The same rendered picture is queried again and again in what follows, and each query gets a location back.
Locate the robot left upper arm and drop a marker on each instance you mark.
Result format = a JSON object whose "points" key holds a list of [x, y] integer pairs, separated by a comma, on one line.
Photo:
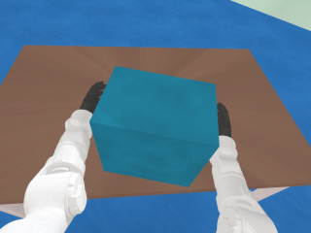
{"points": [[51, 202]]}

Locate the robot right upper arm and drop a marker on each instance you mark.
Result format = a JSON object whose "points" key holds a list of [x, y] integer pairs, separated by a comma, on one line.
{"points": [[235, 219]]}

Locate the left robot hand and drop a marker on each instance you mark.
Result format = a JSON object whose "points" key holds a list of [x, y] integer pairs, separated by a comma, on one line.
{"points": [[92, 97]]}

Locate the right robot hand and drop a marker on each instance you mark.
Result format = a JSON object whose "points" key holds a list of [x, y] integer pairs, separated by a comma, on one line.
{"points": [[224, 125]]}

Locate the robot right forearm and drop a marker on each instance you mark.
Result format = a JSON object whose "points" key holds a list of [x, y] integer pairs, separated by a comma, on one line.
{"points": [[229, 181]]}

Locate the carton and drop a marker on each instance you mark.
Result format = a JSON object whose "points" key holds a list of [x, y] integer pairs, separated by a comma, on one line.
{"points": [[155, 127]]}

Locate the table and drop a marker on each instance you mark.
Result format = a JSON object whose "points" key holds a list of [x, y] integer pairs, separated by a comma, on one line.
{"points": [[47, 84]]}

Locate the robot left forearm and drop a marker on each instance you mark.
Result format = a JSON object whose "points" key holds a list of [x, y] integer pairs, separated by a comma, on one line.
{"points": [[71, 151]]}

